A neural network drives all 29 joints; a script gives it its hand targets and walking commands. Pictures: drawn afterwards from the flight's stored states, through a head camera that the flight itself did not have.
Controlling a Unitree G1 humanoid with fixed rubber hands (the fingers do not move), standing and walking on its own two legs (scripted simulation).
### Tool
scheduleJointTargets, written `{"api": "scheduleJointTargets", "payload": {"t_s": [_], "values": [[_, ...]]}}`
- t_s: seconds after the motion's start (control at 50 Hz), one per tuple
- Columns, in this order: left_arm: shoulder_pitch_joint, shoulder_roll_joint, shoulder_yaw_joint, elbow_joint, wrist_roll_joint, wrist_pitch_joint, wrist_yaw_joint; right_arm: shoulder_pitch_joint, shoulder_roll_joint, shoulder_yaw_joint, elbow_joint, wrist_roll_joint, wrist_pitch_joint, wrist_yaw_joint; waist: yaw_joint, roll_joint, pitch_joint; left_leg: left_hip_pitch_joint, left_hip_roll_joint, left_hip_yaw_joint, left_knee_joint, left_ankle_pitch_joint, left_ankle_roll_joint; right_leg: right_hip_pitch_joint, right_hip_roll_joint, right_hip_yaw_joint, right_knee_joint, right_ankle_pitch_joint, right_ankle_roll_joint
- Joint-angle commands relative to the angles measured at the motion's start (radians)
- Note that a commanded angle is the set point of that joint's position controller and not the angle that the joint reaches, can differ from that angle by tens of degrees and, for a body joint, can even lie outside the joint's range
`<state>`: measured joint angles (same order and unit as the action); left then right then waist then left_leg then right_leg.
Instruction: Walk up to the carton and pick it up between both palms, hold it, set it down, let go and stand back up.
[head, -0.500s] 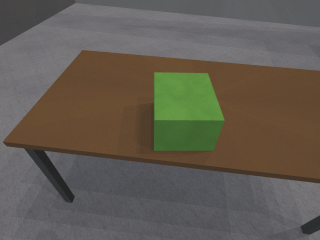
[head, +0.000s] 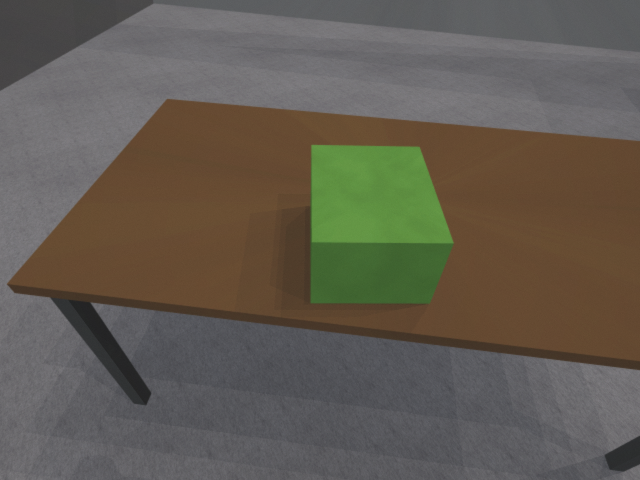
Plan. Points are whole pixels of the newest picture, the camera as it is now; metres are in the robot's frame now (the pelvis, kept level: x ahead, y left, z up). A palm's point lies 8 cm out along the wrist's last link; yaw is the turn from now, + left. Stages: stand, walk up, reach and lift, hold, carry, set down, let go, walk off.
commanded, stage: walk up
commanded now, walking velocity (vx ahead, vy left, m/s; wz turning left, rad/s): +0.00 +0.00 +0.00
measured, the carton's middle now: (368, 220) +0.63 -0.08 -0.05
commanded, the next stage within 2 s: none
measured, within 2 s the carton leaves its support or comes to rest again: neither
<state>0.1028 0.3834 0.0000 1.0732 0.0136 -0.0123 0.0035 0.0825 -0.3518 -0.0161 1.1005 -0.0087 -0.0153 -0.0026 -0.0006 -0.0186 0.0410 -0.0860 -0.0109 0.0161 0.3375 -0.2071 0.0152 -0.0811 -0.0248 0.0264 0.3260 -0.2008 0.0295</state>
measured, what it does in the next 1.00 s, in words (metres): walks ahead: right foot, then left foot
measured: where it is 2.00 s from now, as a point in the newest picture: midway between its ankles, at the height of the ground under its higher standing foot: outside the picture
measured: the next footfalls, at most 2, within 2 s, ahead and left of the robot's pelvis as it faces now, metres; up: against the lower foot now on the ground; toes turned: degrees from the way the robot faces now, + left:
right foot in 0.64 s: +0.32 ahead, -0.07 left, +0.00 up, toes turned -7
left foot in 0.98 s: +0.30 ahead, +0.16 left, +0.00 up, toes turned -10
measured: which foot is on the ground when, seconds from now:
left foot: down 0.00-0.66, up 0.68-0.96, down 0.98-1.00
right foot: down 0.00-0.32, up 0.34-0.62, down 0.64-1.00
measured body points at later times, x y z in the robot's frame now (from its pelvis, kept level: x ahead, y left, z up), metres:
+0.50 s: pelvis +0.10 +0.04 -0.01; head +0.12 +0.05 +0.44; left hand +0.20 +0.37 -0.12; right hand +0.10 -0.29 -0.12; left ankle +0.00 +0.11 -0.75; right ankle +0.09 -0.10 -0.68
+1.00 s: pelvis +0.21 +0.06 -0.05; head +0.25 +0.08 +0.40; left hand +0.36 +0.37 -0.15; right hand +0.25 -0.27 -0.14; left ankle +0.29 +0.19 -0.75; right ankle +0.28 -0.07 -0.75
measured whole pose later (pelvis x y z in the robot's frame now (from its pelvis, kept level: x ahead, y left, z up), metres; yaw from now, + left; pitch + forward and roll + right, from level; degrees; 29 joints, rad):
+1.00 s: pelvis +0.21 +0.06 -0.05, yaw -4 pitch -5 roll +0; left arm 0.17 0.42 0.06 0.74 0.03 0.03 0.00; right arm 0.29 -0.39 -0.07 0.78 -0.01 -0.02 -0.03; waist 0.01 -0.04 0.19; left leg -0.39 0.02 -0.01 0.79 -0.29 0.00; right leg -0.41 -0.03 -0.04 0.80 -0.30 -0.02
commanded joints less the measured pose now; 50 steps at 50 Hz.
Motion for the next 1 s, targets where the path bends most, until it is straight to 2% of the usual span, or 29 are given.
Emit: {"api": "scheduleJointTargets", "payload": {"t_s": [0.0, 0.02, 0.06, 0.1, 0.16, 0.2, 0.24, 0.28, 0.3, 0.32, 0.34, 0.36, 0.38, 0.42, 0.5, 0.52, 0.54, 0.6, 0.64, 0.66, 0.68, 0.7, 0.72, 0.78, 0.82, 0.88, 0.94, 0.96, 0.98], "values": [[-0.035, 0.190, 0.040, -0.045, -0.003, -0.012, 0.013, -0.039, -0.232, -0.041, -0.055, 0.004, -0.018, -0.005, -0.003, 0.018, -0.045, -0.004, 0.130, -0.116, -0.070, 0.184, 0.013, 0.003, -0.105, 0.068, -0.037, 0.202, -0.049], [0.085, 0.271, 0.079, -0.080, 0.010, -0.022, 0.000, -0.007, -0.283, -0.094, -0.107, -0.027, -0.011, 0.017, 0.013, 0.022, -0.099, -0.019, 0.088, -0.056, 0.019, -0.311, 0.068, -0.024, -0.046, 0.094, 0.034, -0.251, -0.099], [0.111, 0.271, 0.084, -0.077, 0.018, -0.024, -0.011, -0.001, -0.286, -0.100, -0.120, -0.040, 0.000, 0.041, -0.002, 0.071, 0.042, -0.100, 0.097, -0.129, 0.021, -0.535, 0.081, -0.215, -0.070, 0.179, 0.000, -0.525, -0.126], [0.063, 0.252, 0.086, -0.125, 0.024, -0.038, -0.016, 0.027, -0.252, -0.110, -0.146, -0.049, 0.000, 0.049, -0.037, 0.014, 0.085, -0.184, 0.100, -0.147, 0.018, -0.500, 0.086, -0.213, -0.071, 0.200, 0.009, -0.468, -0.144], [0.169, 0.270, 0.096, -0.134, 0.025, -0.061, -0.007, -0.019, -0.214, -0.112, -0.210, -0.039, -0.016, 0.050, 0.026, -0.066, 0.067, -0.235, 0.058, -0.047, 0.209, -0.187, 0.064, -0.039, -0.172, 0.343, 0.015, -0.103, -0.199], [0.235, 0.317, 0.109, -0.136, 0.021, -0.060, 0.000, -0.040, -0.230, -0.116, -0.250, -0.038, -0.017, 0.047, 0.053, -0.106, 0.025, -0.394, 0.014, -0.020, 0.297, -0.267, 0.035, 0.147, -0.259, 0.475, 0.000, 0.104, -0.259], [0.210, 0.361, 0.132, -0.174, 0.015, -0.057, 0.003, -0.008, -0.241, -0.121, -0.274, -0.039, -0.020, 0.053, 0.031, -0.156, 0.080, -0.383, 0.052, -0.084, 0.343, -0.363, 0.044, 0.012, -0.312, 0.525, -0.016, -0.056, -0.305], [0.032, 0.315, 0.119, -0.233, 0.010, -0.051, 0.004, 0.203, -0.246, -0.129, -0.211, -0.030, -0.039, 0.057, -0.117, -0.139, 0.065, -0.081, 0.065, -0.135, 0.078, -0.243, 0.051, -0.187, -0.205, 0.318, 0.196, 0.070, -0.234], [-0.018, 0.200, 0.085, -0.273, -0.003, -0.058, -0.005, 0.340, -0.308, -0.153, -0.172, -0.039, -0.057, 0.045, -0.185, 0.144, 0.035, 0.146, 0.186, -0.290, -0.156, -0.045, 0.046, -0.386, -0.003, 0.070, 0.563, 0.071, -0.125], [0.025, 0.149, 0.079, -0.290, 0.001, -0.059, 0.007, 0.356, -0.402, -0.175, -0.157, -0.025, -0.057, 0.033, -0.150, 0.282, 0.067, 0.282, 0.358, -0.534, -0.131, 0.299, 0.040, -0.654, 0.164, 0.038, 0.733, -0.378, -0.055], [0.077, 0.243, 0.090, -0.289, 0.007, -0.050, 0.021, 0.324, -0.391, -0.175, -0.188, -0.010, -0.044, 0.031, -0.117, 0.114, 0.028, 0.281, 0.396, -0.549, -0.062, 0.321, 0.080, -0.618, 0.084, 0.096, 0.761, -0.387, -0.048], [0.082, 0.249, 0.083, -0.291, 0.001, -0.048, 0.022, 0.284, -0.355, -0.169, -0.216, -0.002, -0.041, 0.030, -0.089, 0.134, 0.021, 0.242, 0.391, -0.485, -0.041, 0.403, 0.133, -0.585, 0.045, 0.065, 0.769, -0.351, -0.058], [0.080, 0.264, 0.088, -0.285, -0.006, -0.046, 0.015, 0.260, -0.304, -0.154, -0.239, -0.006, -0.039, 0.027, -0.070, 0.092, 0.072, 0.237, 0.306, -0.327, -0.024, 0.550, 0.096, -0.573, 0.019, 0.063, 0.756, -0.283, -0.063], [0.133, 0.231, 0.087, -0.271, -0.010, -0.035, 0.000, 0.218, -0.241, -0.139, -0.256, -0.018, -0.037, 0.010, -0.025, 0.104, 0.084, 0.238, 0.210, -0.159, 0.007, 0.669, 0.018, -0.564, 0.043, 0.047, 0.743, -0.202, -0.080], [-0.013, 0.189, 0.065, -0.339, -0.015, -0.029, -0.020, 0.270, -0.255, -0.127, -0.287, -0.010, -0.028, 0.012, -0.083, 0.177, 0.127, 0.163, 0.172, -0.086, -0.050, 0.610, 0.069, -0.507, 0.039, -0.051, 0.485, -0.131, -0.071], [-0.041, 0.180, 0.059, -0.365, -0.012, -0.030, -0.023, 0.284, -0.257, -0.130, -0.292, -0.012, -0.030, 0.011, -0.083, 0.115, 0.138, 0.144, 0.163, -0.074, -0.069, 0.594, 0.058, -0.485, 0.044, -0.062, 0.364, -0.085, -0.071], [-0.020, 0.180, 0.058, -0.347, -0.011, -0.035, -0.024, 0.264, -0.267, -0.122, -0.304, -0.018, -0.023, 0.013, -0.067, 0.208, 0.144, 0.125, 0.158, -0.063, -0.039, 0.604, 0.054, -0.416, 0.033, -0.084, 0.290, -0.071, -0.062], [0.134, 0.191, 0.078, -0.288, 0.009, -0.046, -0.011, 0.264, -0.246, -0.121, -0.344, -0.006, -0.019, 0.013, 0.006, 0.150, 0.019, -0.017, 0.125, -0.024, 0.224, 0.692, 0.038, -0.054, 0.107, -0.172, 0.202, 0.076, -0.092], [0.336, 0.262, 0.126, -0.260, 0.014, -0.042, 0.006, 0.285, -0.180, -0.085, -0.370, 0.021, -0.022, 0.009, 0.140, 0.004, -0.133, -0.254, 0.072, -0.016, 0.621, 0.478, -0.018, 0.338, -0.036, 0.031, 0.186, 0.282, -0.195], [0.370, 0.305, 0.130, -0.289, 0.014, -0.040, 0.015, 0.364, -0.138, -0.065, -0.386, 0.028, -0.021, -0.003, 0.116, -0.227, -0.252, -0.386, -0.065, -0.038, 0.969, -0.356, -0.059, 0.390, -0.389, 0.506, 0.166, 0.428, -0.357], [0.297, 0.312, 0.124, -0.301, -0.008, -0.039, 0.031, 0.372, -0.239, -0.086, -0.350, 0.002, 0.001, -0.013, 0.106, -0.068, -0.218, -0.395, -0.053, -0.152, 1.057, -0.422, -0.026, 0.229, -0.451, 0.637, 0.082, 0.159, -0.423], [0.199, 0.305, 0.128, -0.346, -0.025, -0.040, 0.033, 0.399, -0.278, -0.084, -0.331, 0.009, 0.012, -0.017, 0.047, -0.039, -0.168, -0.364, -0.009, -0.184, 1.034, -0.374, 0.001, 0.113, -0.442, 0.627, 0.039, -0.048, -0.411], [0.179, 0.266, 0.121, -0.353, -0.025, -0.040, 0.031, 0.371, -0.275, -0.085, -0.331, 0.007, 0.003, -0.012, 0.039, 0.047, -0.113, -0.337, -0.010, -0.201, 0.998, -0.341, 0.022, 0.040, -0.373, 0.502, 0.032, 0.009, -0.352], [0.113, 0.195, 0.099, -0.358, -0.010, -0.057, 0.029, 0.381, -0.202, -0.079, -0.328, 0.003, -0.003, -0.007, 0.001, -0.020, 0.016, -0.302, 0.032, -0.153, 0.927, -0.330, 0.003, -0.209, -0.287, 0.224, 0.088, 0.490, -0.327], [0.032, 0.204, 0.094, -0.365, 0.010, -0.052, 0.022, 0.400, -0.193, -0.076, -0.323, 0.018, -0.011, -0.011, -0.032, -0.123, 0.051, -0.217, 0.036, -0.108, 0.712, -0.325, -0.006, -0.319, -0.208, 0.053, 0.113, 0.586, -0.296], [0.015, 0.207, 0.111, -0.405, 0.027, -0.021, 0.008, 0.382, -0.199, -0.088, -0.323, 0.012, -0.014, -0.023, -0.017, -0.171, -0.039, -0.186, 0.043, -0.003, 0.470, -0.219, -0.012, -0.279, -0.179, 0.067, 0.178, 0.473, -0.268], [-0.055, 0.214, 0.111, -0.452, 0.013, 0.035, -0.005, 0.479, -0.230, -0.121, -0.297, -0.005, -0.008, -0.047, -0.113, -0.106, -0.094, -0.002, 0.013, 0.066, 0.284, 0.107, 0.005, -0.434, -0.101, 0.009, 0.397, 0.130, -0.170], [-0.054, 0.158, 0.103, -0.479, 0.005, 0.054, -0.002, 0.464, -0.304, -0.133, -0.315, -0.027, -0.003, -0.055, -0.116, 0.064, -0.053, -0.093, 0.137, -0.150, 0.163, 0.078, 0.045, -0.489, 0.006, 0.001, 0.564, -0.089, -0.107], [-0.005, 0.143, 0.101, -0.473, 0.003, 0.067, 0.006, 0.345, -0.394, -0.151, -0.369, -0.028, -0.001, -0.059, -0.071, 0.258, -0.015, -0.227, 0.398, -0.577, 0.029, 0.092, 0.177, -0.538, 0.146, 0.038, 0.821, -0.451, -0.059]]}}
